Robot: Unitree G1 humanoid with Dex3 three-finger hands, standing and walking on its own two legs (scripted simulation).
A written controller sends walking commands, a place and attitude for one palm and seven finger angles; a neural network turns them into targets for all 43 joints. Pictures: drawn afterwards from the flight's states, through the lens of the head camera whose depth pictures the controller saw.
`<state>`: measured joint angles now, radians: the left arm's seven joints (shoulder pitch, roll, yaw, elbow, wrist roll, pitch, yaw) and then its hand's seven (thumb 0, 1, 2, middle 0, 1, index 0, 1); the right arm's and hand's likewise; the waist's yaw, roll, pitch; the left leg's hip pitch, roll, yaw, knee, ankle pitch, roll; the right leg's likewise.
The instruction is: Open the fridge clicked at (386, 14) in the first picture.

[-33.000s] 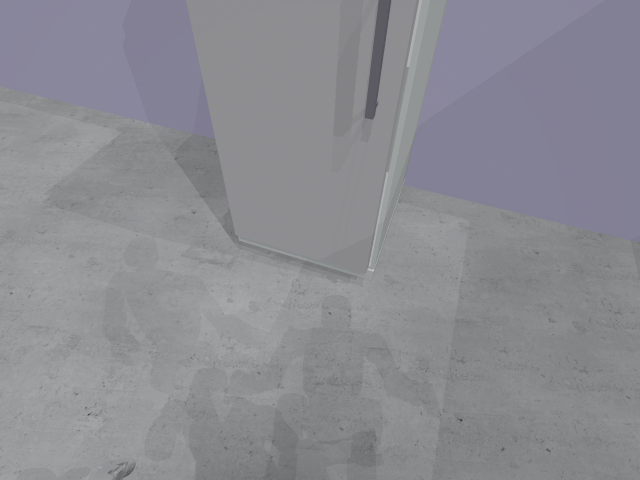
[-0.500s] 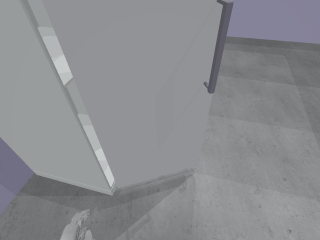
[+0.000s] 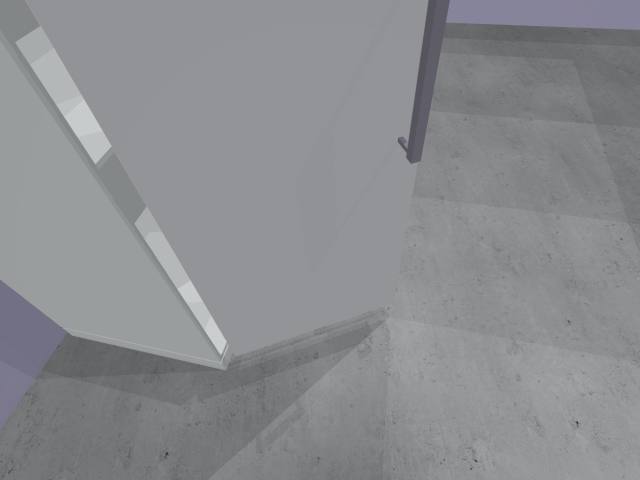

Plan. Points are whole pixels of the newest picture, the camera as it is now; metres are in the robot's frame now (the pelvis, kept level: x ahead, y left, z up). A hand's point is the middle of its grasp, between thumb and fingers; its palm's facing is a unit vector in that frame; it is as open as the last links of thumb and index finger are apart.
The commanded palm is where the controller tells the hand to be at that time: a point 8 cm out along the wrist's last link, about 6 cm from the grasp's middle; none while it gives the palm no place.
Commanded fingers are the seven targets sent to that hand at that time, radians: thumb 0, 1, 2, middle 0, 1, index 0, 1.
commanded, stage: let the arm hang, fingers relaxed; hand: right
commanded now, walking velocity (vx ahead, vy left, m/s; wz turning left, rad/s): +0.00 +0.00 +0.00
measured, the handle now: (419, 72) +0.68 -0.13 +0.15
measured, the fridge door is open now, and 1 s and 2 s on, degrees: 58 58 58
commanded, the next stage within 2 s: look to check the result in 0.68 s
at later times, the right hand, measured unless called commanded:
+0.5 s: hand out of the picture +0.03 -0.17 -0.18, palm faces -0.03 +0.98 -0.18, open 7.3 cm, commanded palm none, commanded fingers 0.00 -0.90 -0.90 0.20 0.30 0.20 0.30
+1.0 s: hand out of the picture +0.00 -0.17 -0.18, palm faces -0.02 +0.99 -0.17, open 7.4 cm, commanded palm none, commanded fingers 0.00 -0.90 -0.90 0.20 0.30 0.20 0.30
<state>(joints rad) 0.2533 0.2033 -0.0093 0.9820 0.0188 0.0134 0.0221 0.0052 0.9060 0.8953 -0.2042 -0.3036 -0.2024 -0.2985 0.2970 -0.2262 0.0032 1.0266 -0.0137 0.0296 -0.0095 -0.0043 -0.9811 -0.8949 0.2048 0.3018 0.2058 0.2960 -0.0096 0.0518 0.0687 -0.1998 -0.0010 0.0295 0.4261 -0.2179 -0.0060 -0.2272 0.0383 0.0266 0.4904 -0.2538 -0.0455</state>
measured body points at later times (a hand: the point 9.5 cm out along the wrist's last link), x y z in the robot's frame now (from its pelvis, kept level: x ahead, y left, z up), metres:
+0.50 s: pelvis +0.01 -0.01 +0.00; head +0.01 -0.01 +0.45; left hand -0.01 +0.20 -0.16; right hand +0.03 -0.23 -0.16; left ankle +0.01 +0.13 -0.74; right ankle +0.00 -0.09 -0.74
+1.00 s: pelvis +0.02 -0.01 +0.00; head +0.03 -0.01 +0.45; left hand -0.01 +0.21 -0.16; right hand +0.00 -0.22 -0.16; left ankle +0.01 +0.13 -0.74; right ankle +0.00 -0.09 -0.74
